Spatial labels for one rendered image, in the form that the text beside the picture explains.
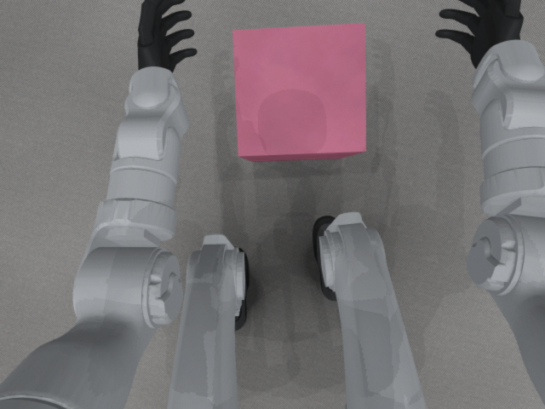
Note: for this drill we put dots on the robot left hand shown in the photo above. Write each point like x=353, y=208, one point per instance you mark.
x=153, y=46

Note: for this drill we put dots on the right robot shin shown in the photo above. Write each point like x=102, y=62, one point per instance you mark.
x=355, y=217

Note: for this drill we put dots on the left robot shin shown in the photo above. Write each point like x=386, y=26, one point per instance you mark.
x=212, y=239

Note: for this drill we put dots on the left robot forearm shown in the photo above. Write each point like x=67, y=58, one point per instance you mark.
x=138, y=211

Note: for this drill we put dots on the carton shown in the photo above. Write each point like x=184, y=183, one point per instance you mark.
x=300, y=92

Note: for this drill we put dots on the robot right hand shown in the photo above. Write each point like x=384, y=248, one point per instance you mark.
x=498, y=21

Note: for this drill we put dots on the robot shin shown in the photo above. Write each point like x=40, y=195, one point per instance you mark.
x=212, y=239
x=355, y=217

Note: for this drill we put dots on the right robot forearm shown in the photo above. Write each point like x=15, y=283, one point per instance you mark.
x=509, y=96

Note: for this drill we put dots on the right robot upper arm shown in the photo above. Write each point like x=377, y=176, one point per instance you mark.
x=507, y=258

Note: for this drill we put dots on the left robot upper arm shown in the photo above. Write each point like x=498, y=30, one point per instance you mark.
x=122, y=296

